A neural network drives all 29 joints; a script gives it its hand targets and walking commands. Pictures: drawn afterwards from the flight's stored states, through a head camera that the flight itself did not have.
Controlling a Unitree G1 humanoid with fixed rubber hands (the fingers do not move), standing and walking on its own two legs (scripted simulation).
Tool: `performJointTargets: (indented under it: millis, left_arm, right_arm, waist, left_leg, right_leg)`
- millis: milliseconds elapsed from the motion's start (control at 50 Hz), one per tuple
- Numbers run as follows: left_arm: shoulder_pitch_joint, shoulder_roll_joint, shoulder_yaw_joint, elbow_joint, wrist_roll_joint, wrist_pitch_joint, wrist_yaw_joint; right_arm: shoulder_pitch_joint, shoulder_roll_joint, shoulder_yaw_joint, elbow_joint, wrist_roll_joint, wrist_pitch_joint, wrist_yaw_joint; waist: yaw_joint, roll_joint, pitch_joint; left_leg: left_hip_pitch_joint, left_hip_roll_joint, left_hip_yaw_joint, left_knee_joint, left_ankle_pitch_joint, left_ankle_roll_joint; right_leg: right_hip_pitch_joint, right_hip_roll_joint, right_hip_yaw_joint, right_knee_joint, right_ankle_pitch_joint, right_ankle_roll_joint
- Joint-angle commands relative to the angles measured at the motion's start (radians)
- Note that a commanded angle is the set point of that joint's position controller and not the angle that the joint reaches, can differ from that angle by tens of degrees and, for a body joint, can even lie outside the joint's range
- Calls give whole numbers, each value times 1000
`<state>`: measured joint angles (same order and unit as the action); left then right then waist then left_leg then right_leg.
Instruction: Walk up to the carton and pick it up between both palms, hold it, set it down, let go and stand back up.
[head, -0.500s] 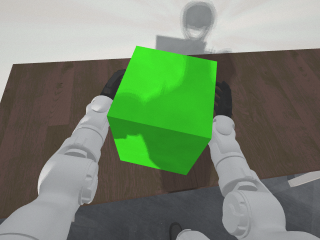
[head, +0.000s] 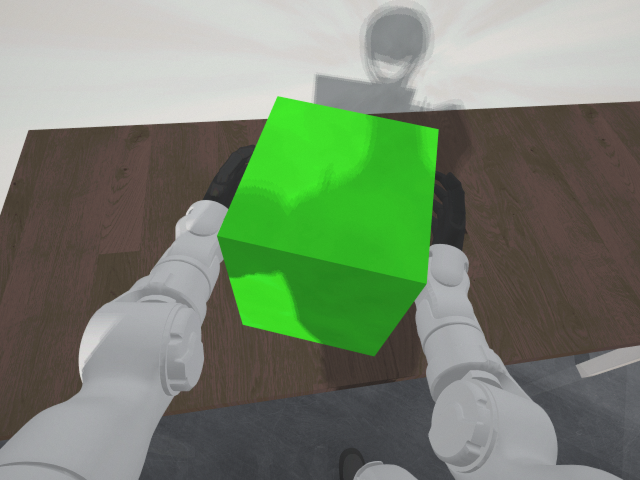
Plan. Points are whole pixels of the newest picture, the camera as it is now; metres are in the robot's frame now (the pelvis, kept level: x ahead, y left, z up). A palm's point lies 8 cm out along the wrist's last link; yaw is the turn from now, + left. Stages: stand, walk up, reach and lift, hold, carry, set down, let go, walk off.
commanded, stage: reach and lift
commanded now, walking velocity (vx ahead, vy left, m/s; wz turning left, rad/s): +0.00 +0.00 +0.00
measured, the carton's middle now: (330, 237) +0.41 -0.06 +0.01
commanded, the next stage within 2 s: none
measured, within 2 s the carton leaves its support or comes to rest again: leaves its support in 1.00 s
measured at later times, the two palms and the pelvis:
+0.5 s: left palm (222, 200) +0.46 +0.08 +0.04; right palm (445, 238) +0.37 -0.20 +0.04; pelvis +0.00 +0.00 +0.00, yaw +0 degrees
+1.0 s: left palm (220, 203) +0.45 +0.08 +0.05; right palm (445, 242) +0.36 -0.19 +0.05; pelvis -0.01 +0.00 +0.00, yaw +0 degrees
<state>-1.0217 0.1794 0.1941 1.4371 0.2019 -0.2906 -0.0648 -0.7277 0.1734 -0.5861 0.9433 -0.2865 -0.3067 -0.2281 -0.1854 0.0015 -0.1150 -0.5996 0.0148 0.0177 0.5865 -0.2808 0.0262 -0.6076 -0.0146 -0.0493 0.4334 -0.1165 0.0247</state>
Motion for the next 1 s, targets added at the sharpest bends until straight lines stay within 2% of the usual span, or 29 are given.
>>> performJointTargets:
  millis: [0,20,40,80,140,180,220,260,360,380,420,460,500,520,540,600,640,660,740,780,800,820,880,940,980]
  left_arm:
    - [-603,-569,-33,-136,51,-98,-99]
    - [-598,-563,-20,-127,57,-95,-98]
    - [-595,-549,-2,-112,64,-86,-103]
    - [-573,-573,-30,-120,57,-94,-101]
    - [-581,-554,-4,-117,63,-92,-97]
    - [-592,-570,-33,-136,52,-97,-95]
    - [-590,-587,-48,-145,44,-99,-90]
    - [-578,-587,-44,-141,48,-93,-90]
    - [-573,-607,-63,-141,47,-97,-85]
    - [-577,-607,-59,-145,41,-99,-83]
    - [-579,-604,-48,-145,56,-102,-86]
    - [-585,-613,-56,-142,48,-104,-81]
    - [-584,-614,-61,-145,49,-102,-80]
    - [-602,-605,-64,-155,44,-104,-81]
    - [-580,-615,-70,-155,36,-105,-77]
    - [-602,-641,-91,-164,35,-115,-74]
    - [-620,-639,-102,-188,26,-127,-66]
    - [-626,-656,-122,-212,18,-132,-61]
    - [-646,-667,-145,-238,-3,-150,-49]
    - [-653,-670,-174,-284,-20,-166,-39]
    - [-661,-679,-176,-289,-10,-172,-37]
    - [-678,-676,-184,-298,-22,-175,-34]
    - [-687,-671,-214,-315,-38,-194,-29]
    - [-689,-679,-217,-312,-33,-204,-22]
    - [-718,-679,-238,-306,-50,-209,-22]
  right_arm:
    - [-518,621,385,116,-124,-41,158]
    - [-525,610,379,114,-125,-41,160]
    - [-513,611,378,120,-118,-28,157]
    - [-511,633,395,96,-123,-39,154]
    - [-519,632,393,100,-120,-32,156]
    - [-522,630,398,93,-118,-43,153]
    - [-505,630,388,109,-128,-47,146]
    - [-508,633,402,106,-119,-44,149]
    - [-508,642,415,108,-118,-58,141]
    - [-523,649,419,96,-109,-55,144]
    - [-511,639,409,113,-118,-59,143]
    - [-533,649,423,98,-107,-61,141]
    - [-513,644,419,121,-108,-64,140]
    - [-512,649,415,126,-108,-61,139]
    - [-516,650,430,116,-94,-62,140]
    - [-530,655,439,118,-101,-82,139]
    - [-547,658,450,114,-87,-90,140]
    - [-532,667,449,125,-84,-95,134]
    - [-572,654,477,96,-69,-122,135]
    - [-564,645,487,102,-58,-133,134]
    - [-565,651,497,109,-52,-140,135]
    - [-570,645,487,118,-50,-143,134]
    - [-584,624,514,99,-45,-162,137]
    - [-578,618,509,131,-47,-176,137]
    - [-585,621,496,158,-60,-181,138]
  waist:
    - [21,153,-699]
    - [27,175,-674]
    - [32,152,-653]
    - [37,147,-696]
    - [45,139,-677]
    - [35,167,-711]
    - [15,162,-699]
    - [31,161,-707]
    - [31,170,-722]
    - [50,154,-732]
    - [34,178,-712]
    - [46,161,-741]
    - [34,166,-721]
    - [39,166,-723]
    - [43,163,-727]
    - [36,180,-759]
    - [48,189,-799]
    - [36,200,-812]
    - [54,201,-844]
    - [46,205,-875]
    - [61,221,-877]
    - [54,216,-877]
    - [62,194,-897]
    - [68,207,-880]
    - [53,194,-878]
  left_leg:
    - [262,-13,33,-106,382,-93]
    - [260,-14,30,-109,369,-91]
    - [236,-19,35,-115,317,-84]
    - [226,-22,42,-121,332,-79]
    - [222,-20,38,-122,334,-74]
    - [229,-18,33,-110,355,-85]
    - [252,-15,26,-109,383,-91]
    - [249,-16,34,-112,362,-86]
    - [258,-14,27,-104,397,-91]
    - [248,-18,32,-101,383,-86]
    - [262,-16,29,-100,389,-96]
    - [273,-13,28,-97,423,-91]
    - [262,-17,31,-97,409,-92]
    - [251,-16,33,-98,388,-89]
    - [253,-16,29,-103,397,-84]
    - [294,-14,23,-92,447,-98]
    - [304,-10,27,-86,471,-100]
    - [307,-10,20,-84,505,-105]
    - [336,-6,18,-73,547,-109]
    - [377,0,11,-57,607,-118]
    - [382,-1,16,-57,604,-120]
    - [395,0,14,-56,623,-120]
    - [389,5,17,-64,602,-118]
    - [398,6,16,-70,598,-121]
    - [398,6,17,-83,556,-118]
  right_leg:
    - [587,32,-32,28,403,-12]
    - [584,29,-30,25,390,-14]
    - [587,26,-25,19,359,-14]
    - [612,26,-24,25,419,-12]
    - [606,28,-21,25,408,-11]
    - [597,26,-25,31,421,-13]
    - [582,33,-31,22,423,-15]
    - [577,31,-29,22,400,-15]
    - [577,32,-29,19,430,-16]
    - [579,31,-27,19,420,-15]
    - [564,32,-32,19,408,-18]
    - [553,37,-35,15,431,-18]
    - [569,34,-35,20,428,-16]
    - [569,31,-30,16,407,-17]
    - [568,34,-32,16,422,-18]
    - [546,37,-39,14,437,-16]
    - [555,39,-32,12,449,-20]
    - [542,45,-38,19,479,-17]
    - [524,56,-34,9,472,-23]
    - [502,62,-37,8,492,-20]
    - [505,61,-31,8,478,-20]
    - [487,68,-40,2,476,-20]
    - [486,75,-35,-1,464,-20]
    - [459,79,-34,-14,432,-24]
    - [451,78,-39,-23,407,-24]
